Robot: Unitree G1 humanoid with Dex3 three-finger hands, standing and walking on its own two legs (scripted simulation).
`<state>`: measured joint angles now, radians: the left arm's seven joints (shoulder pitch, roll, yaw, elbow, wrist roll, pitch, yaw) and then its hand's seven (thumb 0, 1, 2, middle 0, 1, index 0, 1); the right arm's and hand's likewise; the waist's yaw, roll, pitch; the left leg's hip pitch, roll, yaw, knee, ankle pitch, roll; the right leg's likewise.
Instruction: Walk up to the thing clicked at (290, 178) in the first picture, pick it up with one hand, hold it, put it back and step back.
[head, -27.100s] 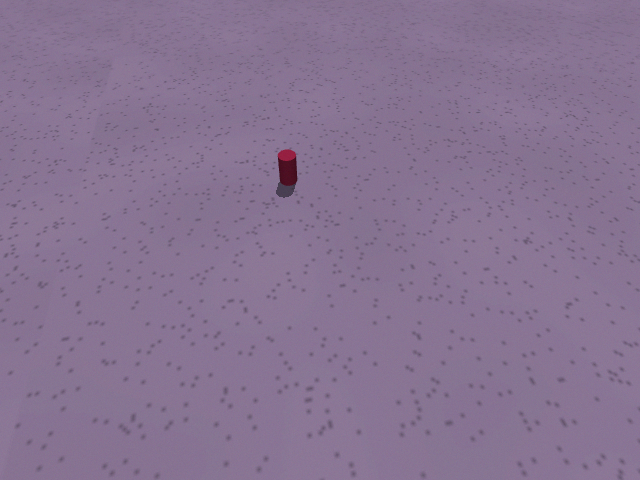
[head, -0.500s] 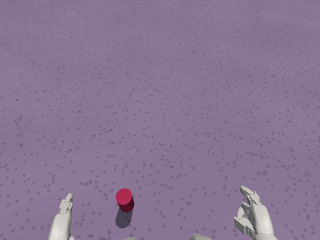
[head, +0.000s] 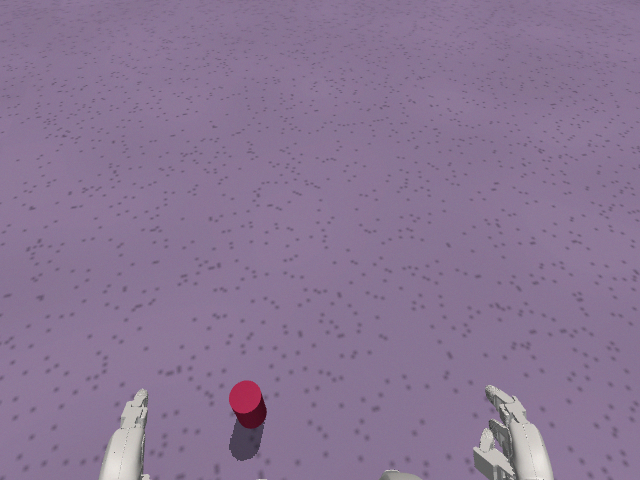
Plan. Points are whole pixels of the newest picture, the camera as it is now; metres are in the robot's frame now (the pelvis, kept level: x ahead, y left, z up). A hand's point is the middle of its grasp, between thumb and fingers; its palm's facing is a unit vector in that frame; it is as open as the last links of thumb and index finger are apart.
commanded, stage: home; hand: left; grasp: from the side
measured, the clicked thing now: (248, 405) +0.41 +0.19 -0.65
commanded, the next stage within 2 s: stand in 0.88 s
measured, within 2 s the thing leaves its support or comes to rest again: neither
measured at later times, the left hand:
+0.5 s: hand (181, 464) +0.17 +0.18 -0.06, palm faces +0.10 -0.95 -0.28, open 17.5 cm
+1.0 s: hand (175, 460) +0.17 +0.18 -0.06, palm faces +0.10 -0.96 -0.28, open 17.4 cm
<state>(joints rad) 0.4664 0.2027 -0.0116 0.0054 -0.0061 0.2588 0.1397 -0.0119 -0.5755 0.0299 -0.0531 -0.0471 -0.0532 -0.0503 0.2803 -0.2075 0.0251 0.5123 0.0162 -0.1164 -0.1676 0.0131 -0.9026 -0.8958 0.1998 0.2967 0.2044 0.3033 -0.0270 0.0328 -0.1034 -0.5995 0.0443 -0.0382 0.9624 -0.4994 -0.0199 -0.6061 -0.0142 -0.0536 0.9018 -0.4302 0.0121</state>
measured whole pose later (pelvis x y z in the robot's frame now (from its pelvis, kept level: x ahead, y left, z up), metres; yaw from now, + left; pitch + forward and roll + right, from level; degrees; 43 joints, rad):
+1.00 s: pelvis +0.01 +0.00 +0.00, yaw +0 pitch +8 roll -2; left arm 0.47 0.20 -0.01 0.00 -0.01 0.27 0.13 -0.01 -0.54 0.05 -0.06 -0.05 -0.06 -0.06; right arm 0.27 -0.20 0.02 0.52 0.01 -0.13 -0.17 0.01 -0.90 -0.90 0.20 0.30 0.20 0.30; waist -0.02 0.03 -0.11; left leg -0.59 0.04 -0.04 0.96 -0.51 -0.02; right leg -0.60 -0.02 -0.05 0.90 -0.44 0.02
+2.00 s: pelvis +0.00 +0.00 +0.05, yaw +0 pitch -3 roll +0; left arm 0.17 0.31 0.00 1.10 0.03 -0.01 0.02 0.01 0.90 0.89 -0.21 -0.30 -0.21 -0.30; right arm 0.18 -0.30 -0.01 1.09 -0.03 0.00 -0.01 0.01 -0.91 -0.89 0.20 0.30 0.20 0.30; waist 0.01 0.01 0.05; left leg -0.12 0.00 0.00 0.42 -0.24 -0.01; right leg -0.17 -0.05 -0.03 0.44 -0.22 0.02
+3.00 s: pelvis +0.00 -0.01 +0.06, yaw -1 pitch -2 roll +0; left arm 0.10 0.32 0.00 1.17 0.02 -0.01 0.00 0.00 0.90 0.89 -0.21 -0.30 -0.21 -0.30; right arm 0.13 -0.34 0.00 1.15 -0.02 -0.01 0.00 0.00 -0.91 -0.89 0.20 0.30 0.20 0.30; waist 0.00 0.01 0.04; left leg -0.09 0.03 0.01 0.32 -0.20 -0.03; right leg -0.14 -0.02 -0.02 0.34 -0.16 0.01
